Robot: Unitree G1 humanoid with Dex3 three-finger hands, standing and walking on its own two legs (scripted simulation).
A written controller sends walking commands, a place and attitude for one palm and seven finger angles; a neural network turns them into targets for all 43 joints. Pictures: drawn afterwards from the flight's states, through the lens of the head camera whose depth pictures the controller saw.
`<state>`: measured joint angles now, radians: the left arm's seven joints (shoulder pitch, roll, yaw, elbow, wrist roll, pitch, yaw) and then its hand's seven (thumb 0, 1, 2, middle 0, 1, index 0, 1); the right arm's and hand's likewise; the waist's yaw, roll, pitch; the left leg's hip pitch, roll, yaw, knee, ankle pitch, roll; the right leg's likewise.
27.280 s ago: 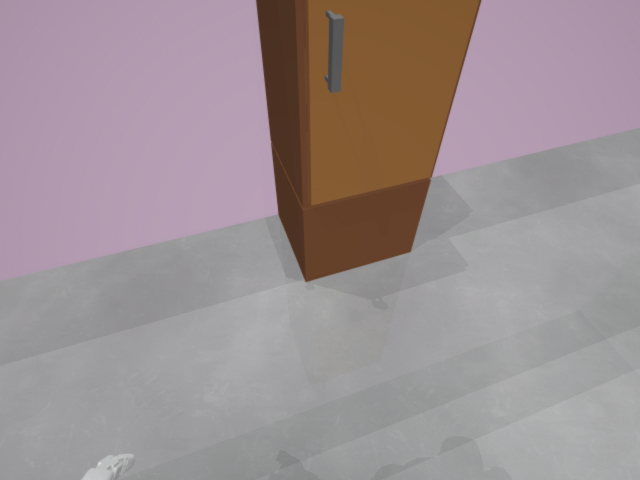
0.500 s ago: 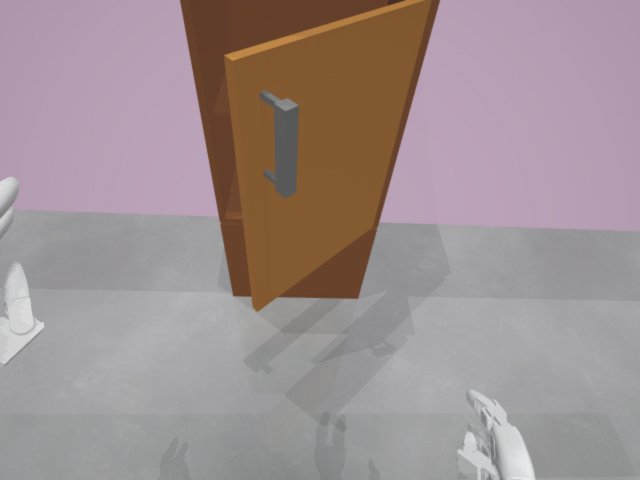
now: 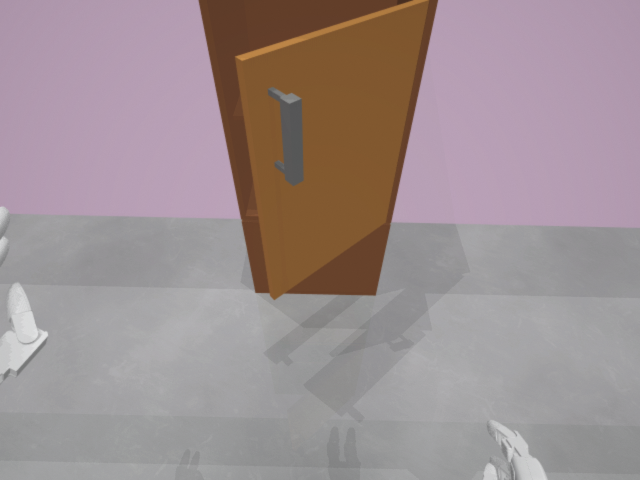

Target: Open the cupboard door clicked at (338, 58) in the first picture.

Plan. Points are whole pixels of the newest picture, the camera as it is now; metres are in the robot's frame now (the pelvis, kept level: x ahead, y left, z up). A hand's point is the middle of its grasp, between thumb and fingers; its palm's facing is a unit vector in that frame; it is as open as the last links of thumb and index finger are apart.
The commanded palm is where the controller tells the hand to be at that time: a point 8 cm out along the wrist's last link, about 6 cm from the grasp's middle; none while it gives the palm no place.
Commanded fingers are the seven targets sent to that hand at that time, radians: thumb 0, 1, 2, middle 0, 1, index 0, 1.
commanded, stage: stop stepping back and stand still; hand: left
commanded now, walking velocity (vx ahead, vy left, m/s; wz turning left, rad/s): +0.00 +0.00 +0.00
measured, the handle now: (284, 137) +0.59 +0.09 +0.12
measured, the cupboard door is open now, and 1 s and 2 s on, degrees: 43 43 43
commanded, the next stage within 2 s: let the arm hang, fingers relaxed in 0.42 s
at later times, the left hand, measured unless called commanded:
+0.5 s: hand out of the picture +0.16 +0.29 +0.16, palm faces +0.44 -0.78 -0.45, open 7.4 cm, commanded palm none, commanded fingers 0.00 0.90 0.90 -0.20 -0.30 -0.20 -0.30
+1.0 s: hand out of the picture -0.04 +0.20 -0.18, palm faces +0.07 -0.98 -0.19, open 7.3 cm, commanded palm none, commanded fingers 0.00 0.90 0.90 -0.20 -0.30 -0.20 -0.30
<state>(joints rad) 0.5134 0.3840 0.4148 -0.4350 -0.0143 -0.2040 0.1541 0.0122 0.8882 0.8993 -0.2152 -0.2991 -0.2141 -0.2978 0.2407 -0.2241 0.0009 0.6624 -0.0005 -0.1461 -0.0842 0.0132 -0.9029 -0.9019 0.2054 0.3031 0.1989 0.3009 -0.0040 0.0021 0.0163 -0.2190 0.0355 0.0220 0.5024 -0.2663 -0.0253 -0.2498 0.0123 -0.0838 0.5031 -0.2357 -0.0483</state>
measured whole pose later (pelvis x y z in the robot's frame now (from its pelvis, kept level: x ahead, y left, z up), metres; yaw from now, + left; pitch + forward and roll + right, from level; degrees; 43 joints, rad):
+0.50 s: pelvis -0.03 +0.02 +0.00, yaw +1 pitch -2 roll +0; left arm 0.52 0.36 0.38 -0.42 0.00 -0.20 0.14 0.01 0.89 0.90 -0.21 -0.30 -0.21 -0.30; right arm 0.26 -0.20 0.03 0.64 -0.01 -0.16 -0.07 0.01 -0.90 -0.90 0.21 0.30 0.20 0.30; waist 0.01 0.00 0.02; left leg -0.23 0.01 0.02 0.45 -0.19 0.01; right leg -0.24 0.00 -0.07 0.41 -0.14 -0.01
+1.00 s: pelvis -0.05 +0.00 +0.00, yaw +5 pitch -1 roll +0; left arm 0.25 0.23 0.01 1.00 0.02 0.04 -0.02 0.01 0.91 0.90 -0.21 -0.30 -0.21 -0.30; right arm 0.30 -0.28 -0.02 1.04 -0.03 0.04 0.00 0.01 -0.91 -0.90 0.20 0.30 0.20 0.30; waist 0.00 -0.02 0.10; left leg -0.31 0.00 -0.05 0.53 -0.21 0.00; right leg -0.31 0.02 -0.08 0.52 -0.24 -0.05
